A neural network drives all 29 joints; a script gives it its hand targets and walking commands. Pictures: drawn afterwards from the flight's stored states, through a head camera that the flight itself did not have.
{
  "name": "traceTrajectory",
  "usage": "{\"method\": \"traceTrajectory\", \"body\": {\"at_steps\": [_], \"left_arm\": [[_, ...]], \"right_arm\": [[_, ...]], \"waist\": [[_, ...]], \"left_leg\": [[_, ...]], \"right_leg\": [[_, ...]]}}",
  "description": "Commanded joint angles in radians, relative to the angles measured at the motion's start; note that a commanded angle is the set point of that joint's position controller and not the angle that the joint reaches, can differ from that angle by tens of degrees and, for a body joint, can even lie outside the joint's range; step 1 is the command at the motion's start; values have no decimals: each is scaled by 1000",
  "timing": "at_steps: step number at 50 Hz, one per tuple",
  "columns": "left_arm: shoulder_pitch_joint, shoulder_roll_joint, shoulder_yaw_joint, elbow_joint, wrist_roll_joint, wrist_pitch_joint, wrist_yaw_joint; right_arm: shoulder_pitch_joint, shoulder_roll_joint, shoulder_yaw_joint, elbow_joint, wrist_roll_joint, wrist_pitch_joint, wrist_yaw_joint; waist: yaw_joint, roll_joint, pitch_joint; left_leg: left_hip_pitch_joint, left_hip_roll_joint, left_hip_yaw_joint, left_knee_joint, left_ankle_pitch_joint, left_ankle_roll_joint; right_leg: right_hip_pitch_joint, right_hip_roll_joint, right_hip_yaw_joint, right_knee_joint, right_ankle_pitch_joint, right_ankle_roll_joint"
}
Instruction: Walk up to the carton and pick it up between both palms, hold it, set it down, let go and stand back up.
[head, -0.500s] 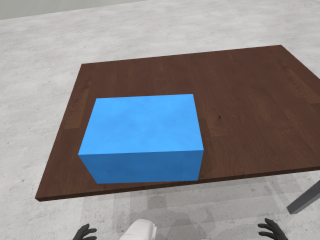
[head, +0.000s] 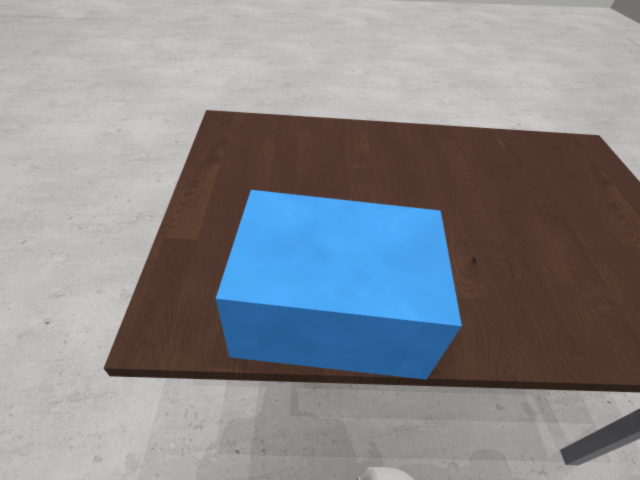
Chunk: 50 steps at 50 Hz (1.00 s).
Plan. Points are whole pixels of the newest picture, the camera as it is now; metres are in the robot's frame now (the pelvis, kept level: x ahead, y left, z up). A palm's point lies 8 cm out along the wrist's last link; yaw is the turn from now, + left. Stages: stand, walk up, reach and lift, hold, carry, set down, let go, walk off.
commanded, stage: walk up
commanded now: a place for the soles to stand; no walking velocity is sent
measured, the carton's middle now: (336, 282) +0.41 -0.03 -0.03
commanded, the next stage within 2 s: none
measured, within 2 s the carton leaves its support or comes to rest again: neither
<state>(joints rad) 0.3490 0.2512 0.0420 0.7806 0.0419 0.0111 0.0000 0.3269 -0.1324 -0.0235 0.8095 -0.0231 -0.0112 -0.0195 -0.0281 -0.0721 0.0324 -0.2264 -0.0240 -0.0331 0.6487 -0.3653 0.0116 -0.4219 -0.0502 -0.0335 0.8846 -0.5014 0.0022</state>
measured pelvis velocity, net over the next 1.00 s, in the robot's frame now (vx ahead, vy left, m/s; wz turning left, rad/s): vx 0.04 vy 0.00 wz -0.04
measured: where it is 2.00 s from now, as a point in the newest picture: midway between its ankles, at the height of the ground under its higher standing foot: outside the picture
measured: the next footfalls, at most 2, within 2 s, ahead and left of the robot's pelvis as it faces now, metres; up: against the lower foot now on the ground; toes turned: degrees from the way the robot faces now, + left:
right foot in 0.08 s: +0.11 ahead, -0.13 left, +0.00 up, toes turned -4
left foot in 1.78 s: -0.11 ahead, +0.11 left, +0.00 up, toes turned -3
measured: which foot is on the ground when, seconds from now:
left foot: down 0.00-1.00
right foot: up 0.00-0.06, down 0.08-1.00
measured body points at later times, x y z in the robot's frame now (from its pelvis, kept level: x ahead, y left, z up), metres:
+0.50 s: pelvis +0.03 -0.02 +0.01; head +0.04 -0.02 +0.46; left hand +0.12 +0.22 -0.12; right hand +0.09 -0.26 -0.14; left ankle -0.01 +0.12 -0.72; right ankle +0.07 -0.12 -0.72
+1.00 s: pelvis +0.04 +0.00 +0.01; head +0.06 -0.01 +0.46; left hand +0.10 +0.24 -0.13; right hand +0.10 -0.25 -0.14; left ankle -0.01 +0.12 -0.72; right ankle +0.07 -0.12 -0.72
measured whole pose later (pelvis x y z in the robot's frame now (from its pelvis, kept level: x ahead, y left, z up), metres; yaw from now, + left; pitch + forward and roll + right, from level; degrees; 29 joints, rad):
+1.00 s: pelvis +0.04 +0.00 +0.01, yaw -2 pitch -2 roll +0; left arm 0.24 0.22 -0.02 0.97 0.01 -0.01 0.01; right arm 0.21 -0.21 0.03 1.01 -0.01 0.00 -0.02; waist 0.02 0.01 0.07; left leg -0.10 0.01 -0.01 0.50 -0.36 0.00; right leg -0.25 -0.01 -0.03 0.52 -0.23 0.00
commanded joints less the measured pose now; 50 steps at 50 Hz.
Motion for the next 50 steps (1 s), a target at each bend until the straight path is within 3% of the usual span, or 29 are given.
{"method": "traceTrajectory", "body": {"at_steps": [1,2,3,4,5,6,7,10,12,16,21,27,34,35,42,50], "left_arm": [[71,20,5,-54,-11,-45,7],[58,37,9,-55,-6,-47,11],[37,59,13,-67,-3,-46,14],[-4,91,16,-85,-8,-43,18],[-39,118,17,-85,-32,-38,21],[-68,126,15,-73,-49,-28,20],[-94,112,9,-62,-50,-21,15],[-91,87,-7,-40,-39,-23,8],[-92,89,-10,-19,-39,-29,4],[-91,71,-17,6,-44,-42,1],[-101,83,-20,34,-40,-37,3],[-100,88,-29,67,-36,-37,5],[-88,101,-36,103,-35,-37,9],[-76,97,-33,114,-25,-37,9],[-87,104,-34,135,-28,-36,10],[-89,104,-41,165,-30,-30,14]], "right_arm": [[-149,-179,-19,-67,1,-4,5],[-133,-165,-10,-61,5,-2,9],[-97,-148,2,-58,12,0,15],[-51,-115,16,-51,21,3,16],[0,-109,20,-39,23,12,14],[6,-132,16,-26,14,21,11],[-1,-144,13,-10,5,21,10],[-9,-176,13,23,9,3,16],[-12,-172,17,35,8,-8,15],[-32,-172,24,55,13,-17,8],[-49,-171,27,68,11,-11,5],[-60,-190,28,95,13,-11,4],[-60,-204,28,119,14,-6,2],[-79,-217,24,130,10,-4,-2],[-79,-215,29,154,18,-4,-7],[-91,-219,32,179,19,0,-8]], "waist": [[83,213,15],[81,162,8],[69,128,-15],[45,25,-9],[7,6,-9],[-2,5,48],[-1,-20,97],[18,-30,72],[24,-38,58],[31,6,-21],[33,31,-50],[42,88,-31],[39,84,-14],[47,141,39],[39,67,-6],[43,65,-16]], "left_leg": [[-210,160,-137,-150,314,102],[-245,147,-130,-125,265,78],[-277,127,-113,-110,167,51],[-255,90,-87,-78,38,20],[-169,58,-43,-65,-80,6],[-86,62,-18,-81,-88,9],[-60,64,-28,-118,-76,16],[-62,72,-62,-176,2,22],[-63,81,-71,-200,46,27],[-41,89,-72,-214,120,20],[-14,90,-60,-224,121,17],[-5,106,-64,-238,225,23],[20,111,-61,-232,279,25],[4,107,-55,-224,290,26],[30,115,-57,-237,262,28],[37,118,-52,-268,232,30]], "right_leg": [[292,25,-26,-319,428,-40],[343,9,1,-324,474,-52],[377,-44,74,-340,427,-69],[321,-162,236,-441,307,-102],[204,-245,332,-532,101,-144],[70,-245,331,-573,-67,-160],[15,-202,297,-593,-91,-137],[89,-123,206,-556,65,-85],[140,-123,198,-524,153,-79],[240,-111,167,-485,338,-85],[251,-114,161,-489,343,-86],[250,-89,117,-439,476,-81],[238,-79,97,-423,536,-82],[218,-83,110,-436,572,-76],[251,-71,104,-440,562,-74],[259,-65,107,-441,521,-67]]}}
